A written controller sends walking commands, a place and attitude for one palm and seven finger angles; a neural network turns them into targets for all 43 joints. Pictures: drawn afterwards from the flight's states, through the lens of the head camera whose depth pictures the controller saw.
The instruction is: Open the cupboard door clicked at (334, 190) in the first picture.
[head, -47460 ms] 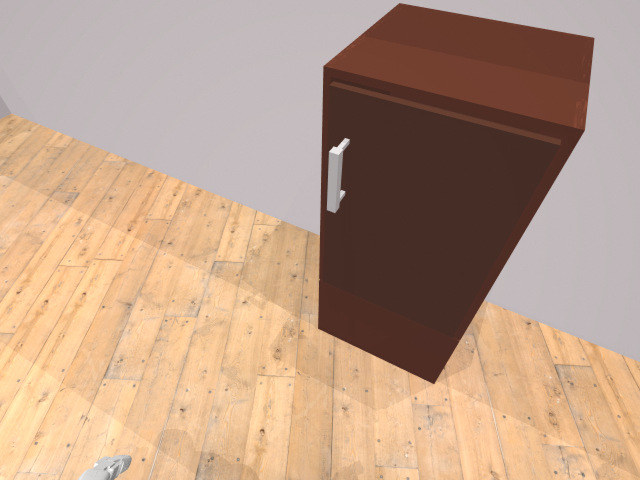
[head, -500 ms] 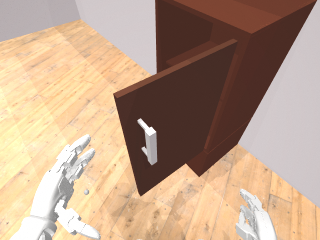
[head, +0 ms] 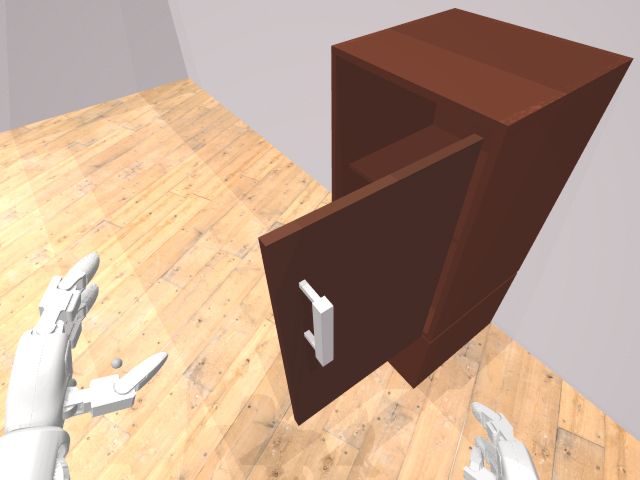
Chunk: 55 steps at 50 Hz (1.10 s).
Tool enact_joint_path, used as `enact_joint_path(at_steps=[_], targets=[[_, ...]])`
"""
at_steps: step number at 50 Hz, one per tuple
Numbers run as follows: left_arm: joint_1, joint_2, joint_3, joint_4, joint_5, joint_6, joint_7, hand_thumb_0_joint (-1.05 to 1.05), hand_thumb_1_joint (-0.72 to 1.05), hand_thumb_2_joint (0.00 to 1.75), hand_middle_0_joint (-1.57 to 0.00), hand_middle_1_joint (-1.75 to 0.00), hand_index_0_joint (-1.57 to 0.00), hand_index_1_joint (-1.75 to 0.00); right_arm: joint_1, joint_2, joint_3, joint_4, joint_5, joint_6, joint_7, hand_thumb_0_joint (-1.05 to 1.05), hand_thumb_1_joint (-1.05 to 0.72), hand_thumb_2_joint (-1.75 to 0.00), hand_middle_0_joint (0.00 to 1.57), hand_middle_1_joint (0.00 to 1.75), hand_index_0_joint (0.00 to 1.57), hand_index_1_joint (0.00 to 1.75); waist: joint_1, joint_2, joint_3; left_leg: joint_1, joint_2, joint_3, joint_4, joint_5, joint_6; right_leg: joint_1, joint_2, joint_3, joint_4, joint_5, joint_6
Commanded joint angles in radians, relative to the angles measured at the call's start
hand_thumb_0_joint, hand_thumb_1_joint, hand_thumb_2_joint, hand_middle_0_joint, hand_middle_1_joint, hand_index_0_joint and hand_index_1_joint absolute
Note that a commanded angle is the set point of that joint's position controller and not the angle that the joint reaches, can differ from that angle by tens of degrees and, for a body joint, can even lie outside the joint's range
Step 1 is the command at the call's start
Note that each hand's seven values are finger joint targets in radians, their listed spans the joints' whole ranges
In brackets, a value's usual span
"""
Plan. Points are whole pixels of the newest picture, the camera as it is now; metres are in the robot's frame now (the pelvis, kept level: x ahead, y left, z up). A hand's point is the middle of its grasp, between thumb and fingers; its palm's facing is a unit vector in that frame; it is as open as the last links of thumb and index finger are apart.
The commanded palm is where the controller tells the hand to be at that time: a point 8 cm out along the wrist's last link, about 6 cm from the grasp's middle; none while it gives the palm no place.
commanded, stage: draw the hand back to the body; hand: left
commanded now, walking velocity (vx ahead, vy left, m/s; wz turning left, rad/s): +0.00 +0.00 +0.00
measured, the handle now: (315, 324) +0.34 +0.06 -0.01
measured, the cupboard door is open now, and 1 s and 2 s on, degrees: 88 88 88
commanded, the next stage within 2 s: step back with the hand held close in 0.62 s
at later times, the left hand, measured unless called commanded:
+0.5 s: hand (90, 354) +0.18 +0.24 +0.16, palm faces +0.45 -0.80 -0.41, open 7.6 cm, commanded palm +0.13 +0.27 +0.18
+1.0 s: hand (96, 358) +0.18 +0.23 +0.15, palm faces +0.35 -0.80 -0.49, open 7.4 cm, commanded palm +0.12 +0.28 +0.18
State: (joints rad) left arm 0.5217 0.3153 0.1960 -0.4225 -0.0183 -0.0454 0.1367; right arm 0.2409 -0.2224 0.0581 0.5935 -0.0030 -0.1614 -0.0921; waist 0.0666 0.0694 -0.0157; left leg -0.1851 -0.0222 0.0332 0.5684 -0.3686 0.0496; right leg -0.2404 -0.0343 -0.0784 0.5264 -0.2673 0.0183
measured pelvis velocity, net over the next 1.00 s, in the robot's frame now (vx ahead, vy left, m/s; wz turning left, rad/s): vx -0.03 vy -0.02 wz -0.04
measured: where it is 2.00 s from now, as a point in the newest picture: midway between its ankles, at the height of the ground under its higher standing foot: outside the picture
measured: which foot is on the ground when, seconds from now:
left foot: down 0.00-1.00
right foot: down 0.00-1.00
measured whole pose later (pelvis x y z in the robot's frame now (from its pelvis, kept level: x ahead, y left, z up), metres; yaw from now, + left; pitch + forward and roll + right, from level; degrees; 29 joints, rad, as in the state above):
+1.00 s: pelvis -0.03 -0.02 +0.01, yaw -2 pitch +0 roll -1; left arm 0.53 0.37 0.37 -0.42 -0.03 -0.15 0.12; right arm 0.16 -0.25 0.00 0.60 0.00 -0.06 -0.09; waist 0.01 0.05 0.04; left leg -0.19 0.01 0.06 0.45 -0.25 0.03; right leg -0.25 0.00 -0.05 0.38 -0.13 -0.01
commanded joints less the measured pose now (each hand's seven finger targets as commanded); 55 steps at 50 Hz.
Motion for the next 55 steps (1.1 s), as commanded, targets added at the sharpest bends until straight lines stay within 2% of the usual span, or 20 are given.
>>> enact_joint_path(at_steps=[1, 3, 5, 12, 16, 25, 26, 32, 36, 37, 38, 39, 41, 42, 43, 46, 47, 51, 52, 55], targets=[[-0.047, 0.167, 0.155, -0.207, -0.001, -0.079, 0.010, 0.00, 0.51, 0.74, -0.19, -0.30, -0.19, -0.30, -0.119, -0.112, -0.052, -0.145, -0.003, -0.057, 0.003, 0.00, -0.90, -0.90, 0.20, 0.30, 0.20, 0.30, 0.002, -0.010, -0.069, -0.001, 0.073, -0.066, -0.163, 0.481, -0.079, 0.155, 0.022, 0.020, -0.076, 0.219, -0.042], [-0.039, 0.174, 0.187, -0.183, -0.010, -0.079, 0.007, 0.00, 0.58, 0.76, -0.19, -0.30, -0.19, -0.30, -0.129, -0.110, -0.054, -0.139, -0.003, -0.045, 0.005, 0.00, -0.90, -0.90, 0.20, 0.30, 0.20, 0.30, 0.007, -0.028, -0.051, -0.002, 0.070, -0.057, -0.178, 0.473, -0.075, 0.180, 0.022, 0.023, -0.095, 0.238, -0.044], [-0.072, 0.191, 0.211, -0.214, -0.011, -0.088, 0.004, 0.00, 0.65, 0.80, -0.19, -0.30, -0.19, -0.30, -0.135, -0.110, -0.059, -0.136, -0.001, -0.040, 0.009, 0.00, -0.90, -0.90, 0.20, 0.30, 0.20, 0.30, 0.005, 0.008, -0.057, 0.023, 0.070, -0.048, -0.185, 0.491, -0.075, 0.189, 0.023, 0.030, -0.109, 0.254, -0.044], [-0.147, 0.244, 0.289, -0.229, -0.019, -0.103, 0.007, 0.00, 0.90, 0.90, -0.20, -0.30, -0.20, -0.30, -0.155, -0.116, -0.068, -0.117, -0.003, -0.030, 0.009, 0.00, -0.90, -0.90, 0.20, 0.30, 0.20, 0.30, 0.008, 0.024, -0.054, 0.064, 0.063, -0.035, -0.209, 0.455, -0.060, 0.215, 0.025, 0.041, -0.158, 0.261, -0.044], [-0.116, 0.168, 0.224, -0.149, -0.023, -0.095, -0.008, 0.00, 0.90, 0.90, -0.20, -0.30, -0.20, -0.30, -0.154, -0.117, -0.074, -0.110, -0.001, -0.016, 0.017, 0.00, -0.90, -0.90, 0.20, 0.30, 0.20, 0.30, -0.001, -0.025, 0.002, 0.061, 0.064, -0.029, -0.226, 0.402, -0.048, 0.188, 0.025, 0.040, -0.178, 0.230, -0.038], [-0.133, 0.220, 0.262, -0.200, -0.018, -0.116, 0.001, 0.00, 0.90, 0.90, -0.20, -0.30, -0.20, -0.30, -0.179, -0.107, -0.075, -0.108, -0.006, -0.020, 0.008, 0.00, -0.90, -0.90, 0.20, 0.30, 0.20, 0.30, 0.012, -0.004, -0.059, 0.078, 0.046, -0.022, -0.233, 0.334, -0.032, 0.233, 0.021, 0.057, -0.197, 0.214, -0.041], [-0.141, 0.220, 0.259, -0.210, -0.016, -0.116, 0.001, 0.00, 0.90, 0.90, -0.20, -0.30, -0.20, -0.30, -0.181, -0.106, -0.074, -0.107, -0.006, -0.023, 0.008, 0.00, -0.90, -0.90, 0.20, 0.30, 0.20, 0.30, 0.011, 0.029, -0.051, 0.080, 0.045, -0.020, -0.232, 0.335, -0.034, 0.227, 0.021, 0.061, -0.200, 0.213, -0.042], [-0.138, 0.208, 0.249, -0.157, -0.019, -0.115, -0.002, 0.00, 0.90, 0.90, -0.20, -0.30, -0.20, -0.30, -0.188, -0.107, -0.076, -0.093, -0.004, -0.032, 0.005, 0.00, -0.90, -0.90, 0.20, 0.30, 0.20, 0.30, 0.007, -0.008, 0.023, 0.070, 0.047, -0.016, -0.238, 0.277, -0.029, 0.186, 0.023, 0.068, -0.235, 0.158, -0.041], [-0.141, 0.204, 0.249, -0.142, -0.021, -0.122, -0.005, 0.00, 0.90, 0.90, -0.20, -0.30, -0.20, -0.30, -0.185, -0.105, -0.078, -0.090, -0.005, -0.034, 0.006, 0.00, -0.90, -0.90, 0.20, 0.30, 0.20, 0.30, 0.008, -0.034, 0.021, 0.071, 0.047, -0.020, -0.248, 0.247, -0.025, 0.183, 0.024, 0.066, -0.241, 0.120, -0.036], [-0.234, 0.233, 0.262, -0.169, -0.021, -0.127, -0.001, 0.00, 0.90, 0.90, -0.20, -0.30, -0.20, -0.30, -0.195, -0.110, -0.076, -0.084, -0.004, -0.034, 0.003, 0.00, -0.90, -0.90, 0.20, 0.30, 0.20, 0.30, 0.002, -0.004, 0.008, 0.079, 0.043, -0.019, -0.246, 0.235, -0.024, 0.186, 0.020, 0.074, -0.249, 0.110, -0.038], [-0.261, 0.322, 0.367, -0.170, -0.014, -0.160, 0.008, 0.00, 0.90, 0.90, -0.20, -0.30, -0.20, -0.30, -0.165, -0.128, -0.078, -0.126, 0.005, -0.012, -0.002, 0.00, -0.90, -0.90, 0.20, 0.30, 0.20, 0.30, -0.050, -0.080, 0.085, 0.008, 0.055, -0.039, -0.201, 0.153, -0.013, 0.052, -0.023, 0.186, -0.310, 0.107, -0.036], [-0.155, 0.257, 0.324, -0.094, -0.011, -0.160, -0.001, 0.00, 0.90, 0.90, -0.20, -0.30, -0.20, -0.30, -0.158, -0.117, -0.082, -0.110, -0.003, 0.005, -0.001, 0.00, -0.90, -0.90, 0.20, 0.30, 0.20, 0.30, -0.051, -0.127, 0.054, 0.020, 0.050, -0.041, -0.163, 0.141, -0.009, 0.035, -0.052, 0.193, -0.327, 0.081, -0.039], [-0.115, 0.234, 0.290, -0.116, -0.010, -0.161, -0.008, 0.00, 0.90, 0.90, -0.20, -0.30, -0.20, -0.30, -0.168, -0.117, -0.083, -0.119, -0.003, 0.021, 0.007, 0.00, -0.90, -0.90, 0.20, 0.30, 0.20, 0.30, -0.054, -0.140, 0.019, 0.037, 0.044, -0.023, -0.117, 0.153, -0.011, 0.002, -0.082, 0.208, -0.339, 0.077, -0.044], [-0.114, 0.238, 0.293, -0.150, -0.008, -0.173, -0.006, 0.00, 0.90, 0.90, -0.20, -0.30, -0.20, -0.30, -0.175, -0.120, -0.083, -0.122, -0.005, 0.025, 0.003, 0.00, -0.90, -0.90, 0.20, 0.30, 0.20, 0.30, -0.052, -0.069, -0.009, 0.030, 0.045, -0.022, -0.123, 0.186, -0.013, 0.023, -0.088, 0.194, -0.313, 0.138, -0.052], [-0.079, 0.233, 0.289, -0.155, -0.010, -0.178, -0.004, 0.00, 0.90, 0.90, -0.20, -0.30, -0.20, -0.30, -0.167, -0.120, -0.083, -0.126, -0.005, 0.027, 0.003, 0.00, -0.90, -0.90, 0.20, 0.30, 0.20, 0.30, -0.054, -0.044, -0.056, 0.036, 0.055, -0.026, -0.138, 0.221, -0.016, 0.053, -0.087, 0.182, -0.276, 0.195, -0.053], [-0.020, 0.251, 0.309, -0.207, -0.013, -0.179, 0.007, 0.00, 0.90, 0.90, -0.20, -0.30, -0.20, -0.30, -0.163, -0.130, -0.093, -0.151, -0.002, 0.041, -0.002, 0.00, -0.90, -0.90, 0.20, 0.30, 0.20, 0.30, -0.052, -0.028, -0.152, 0.025, 0.076, -0.035, -0.165, 0.346, -0.021, 0.130, -0.057, 0.137, -0.178, 0.357, -0.039], [0.002, 0.260, 0.323, -0.202, -0.016, -0.174, 0.012, 0.00, 0.90, 0.90, -0.20, -0.30, -0.20, -0.30, -0.169, -0.132, -0.095, -0.151, -0.001, 0.047, -0.005, 0.00, -0.90, -0.90, 0.20, 0.30, 0.20, 0.30, -0.049, -0.014, -0.160, 0.014, 0.081, -0.042, -0.168, 0.381, -0.023, 0.146, -0.056, 0.126, -0.158, 0.393, -0.038], [0.028, 0.285, 0.355, -0.255, -0.018, -0.176, 0.021, 0.00, 0.90, 0.90, -0.20, -0.30, -0.20, -0.30, -0.168, -0.127, -0.106, -0.183, 0.003, 0.071, -0.009, 0.00, -0.90, -0.90, 0.20, 0.30, 0.20, 0.30, -0.050, -0.067, -0.167, -0.050, 0.092, -0.056, -0.157, 0.424, -0.029, 0.159, -0.045, 0.126, -0.100, 0.464, -0.036], [0.030, 0.307, 0.378, -0.258, -0.018, -0.178, 0.026, 0.00, 0.90, 0.90, -0.20, -0.30, -0.20, -0.30, -0.174, -0.130, -0.109, -0.183, 0.003, 0.075, -0.011, 0.00, -0.90, -0.90, 0.20, 0.30, 0.20, 0.30, -0.046, -0.047, -0.176, -0.066, 0.089, -0.064, -0.157, 0.419, -0.029, 0.168, -0.049, 0.126, -0.090, 0.466, -0.039], [0.045, 0.284, 0.363, -0.265, -0.016, -0.183, 0.029, 0.00, 0.90, 0.90, -0.20, -0.30, -0.20, -0.30, -0.163, -0.130, -0.111, -0.195, 0.003, 0.079, -0.013, 0.00, -0.90, -0.90, 0.20, 0.30, 0.20, 0.30, -0.050, -0.034, -0.144, -0.115, 0.104, -0.081, -0.173, 0.386, -0.025, 0.148, -0.035, 0.126, -0.057, 0.431, -0.033]])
